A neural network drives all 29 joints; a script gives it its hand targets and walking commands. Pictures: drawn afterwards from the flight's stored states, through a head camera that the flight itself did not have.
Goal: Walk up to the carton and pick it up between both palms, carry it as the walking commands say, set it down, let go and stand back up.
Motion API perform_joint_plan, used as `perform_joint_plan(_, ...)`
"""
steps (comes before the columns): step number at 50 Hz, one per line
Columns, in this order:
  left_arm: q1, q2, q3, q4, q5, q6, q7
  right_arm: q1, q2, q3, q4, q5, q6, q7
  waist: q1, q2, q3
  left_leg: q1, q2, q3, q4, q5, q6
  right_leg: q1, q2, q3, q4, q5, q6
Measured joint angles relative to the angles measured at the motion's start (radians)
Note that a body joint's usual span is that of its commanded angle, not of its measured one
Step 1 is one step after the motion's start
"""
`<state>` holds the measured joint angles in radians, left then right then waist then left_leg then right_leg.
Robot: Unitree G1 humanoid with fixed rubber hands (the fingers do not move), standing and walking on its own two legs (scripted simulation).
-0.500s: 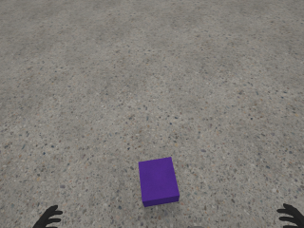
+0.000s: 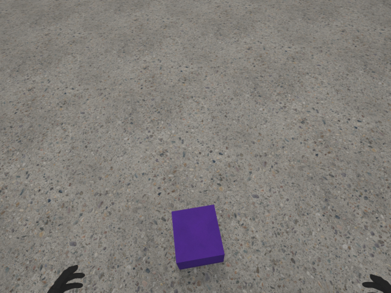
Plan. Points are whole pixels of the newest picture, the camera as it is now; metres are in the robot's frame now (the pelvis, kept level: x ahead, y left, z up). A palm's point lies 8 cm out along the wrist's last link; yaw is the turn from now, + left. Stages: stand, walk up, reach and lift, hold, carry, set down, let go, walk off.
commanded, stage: walk up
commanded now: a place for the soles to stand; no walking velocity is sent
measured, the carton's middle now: (197, 236) +0.43 +0.06 -0.70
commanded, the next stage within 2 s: reach and lift in 0.40 s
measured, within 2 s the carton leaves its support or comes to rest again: neither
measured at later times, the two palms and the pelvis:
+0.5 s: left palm (57, 284) +0.15 +0.32 -0.07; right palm out of the picture +0.13 -0.31 -0.08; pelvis -0.01 +0.01 +0.00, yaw +5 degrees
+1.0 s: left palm (86, 258) +0.21 +0.30 -0.13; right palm (323, 246) +0.22 -0.26 -0.12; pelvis -0.02 +0.03 -0.04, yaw +9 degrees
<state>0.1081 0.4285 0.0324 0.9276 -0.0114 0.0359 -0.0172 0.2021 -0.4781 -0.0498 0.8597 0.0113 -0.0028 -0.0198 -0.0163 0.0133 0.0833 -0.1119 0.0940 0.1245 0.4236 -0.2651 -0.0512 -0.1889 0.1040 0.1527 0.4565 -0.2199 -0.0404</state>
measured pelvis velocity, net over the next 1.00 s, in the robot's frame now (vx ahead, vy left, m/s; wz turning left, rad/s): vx -0.02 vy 0.03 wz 0.15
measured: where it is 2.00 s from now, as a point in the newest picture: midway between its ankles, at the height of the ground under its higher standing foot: outside the picture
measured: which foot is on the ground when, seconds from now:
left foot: down 0.00-1.00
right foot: down 0.00-1.00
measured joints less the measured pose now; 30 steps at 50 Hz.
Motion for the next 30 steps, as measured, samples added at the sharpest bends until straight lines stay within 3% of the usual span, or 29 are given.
perform_joint_plan(20, -0.057, -0.011, 0.018, 0.078, 0.01, -0.008, -0.005, 0.002, 0.032, -0.007, 0.051, -0.009, -0.01, -0.001, -0.012, -0.006, -0.018, 0.018, -0.008, 0.0, -0.047, 0.023, 0.01, 0.024, -0.012, -0.002, -0.057, 0.028, 0.009)
perform_joint_plan(24, -0.071, -0.067, 0.111, -0.2, 0.08, 0.082, -0.053, 0.02, 0.07, -0.093, -0.224, -0.045, 0.105, 0.054, -0.027, 0.0, 0.042, -0.073, -0.042, -0.078, 0.055, -0.001, 0.018, -0.036, -0.044, -0.067, 0.032, -0.016, 0.023)
perform_joint_plan(30, -0.083, -0.107, 0.123, -0.348, 0.107, 0.187, -0.075, -0.161, 0.11, -0.151, -0.317, -0.099, 0.219, 0.084, -0.032, 0.003, 0.136, -0.144, -0.081, -0.132, 0.111, -0.003, 0.032, -0.085, -0.085, -0.122, 0.083, -0.036, 0.037)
